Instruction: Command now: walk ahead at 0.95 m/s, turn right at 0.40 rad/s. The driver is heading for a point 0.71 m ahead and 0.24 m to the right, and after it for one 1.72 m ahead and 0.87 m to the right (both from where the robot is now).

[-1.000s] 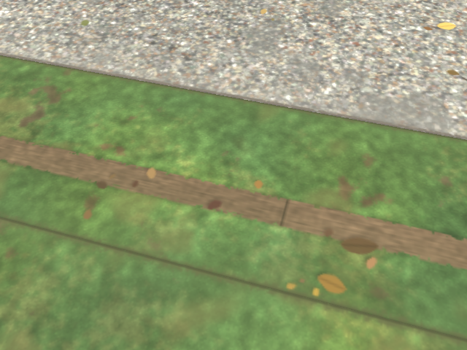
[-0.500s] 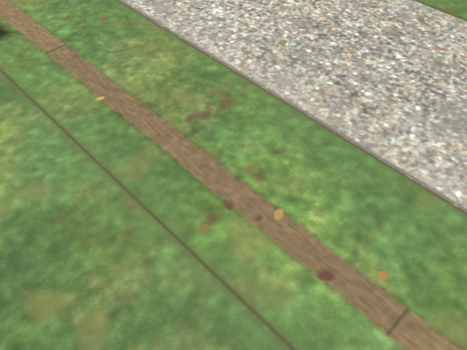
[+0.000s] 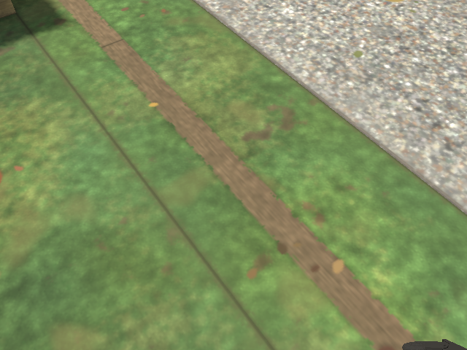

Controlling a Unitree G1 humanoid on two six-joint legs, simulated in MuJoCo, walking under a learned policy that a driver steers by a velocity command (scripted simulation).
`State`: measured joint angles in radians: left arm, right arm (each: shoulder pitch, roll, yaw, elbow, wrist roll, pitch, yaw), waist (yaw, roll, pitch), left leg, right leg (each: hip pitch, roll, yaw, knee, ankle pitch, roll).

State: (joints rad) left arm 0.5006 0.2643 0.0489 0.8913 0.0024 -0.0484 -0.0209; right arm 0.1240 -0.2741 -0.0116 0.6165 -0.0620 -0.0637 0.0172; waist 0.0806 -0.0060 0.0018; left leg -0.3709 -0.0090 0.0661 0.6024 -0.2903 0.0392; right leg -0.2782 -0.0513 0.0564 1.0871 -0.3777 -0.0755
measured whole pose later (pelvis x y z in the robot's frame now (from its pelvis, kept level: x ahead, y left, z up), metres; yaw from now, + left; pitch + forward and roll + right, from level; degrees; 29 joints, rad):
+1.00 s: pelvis +0.84 -0.22 +0.01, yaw -50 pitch +2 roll +2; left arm 0.11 0.37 0.05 0.66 0.04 -0.02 -0.06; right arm 0.43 -0.33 -0.05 0.82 -0.04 -0.09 0.00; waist -0.06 -0.06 0.00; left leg -0.12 0.00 0.11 0.38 -0.29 -0.01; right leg -0.65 0.00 0.05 1.20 -0.23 -0.09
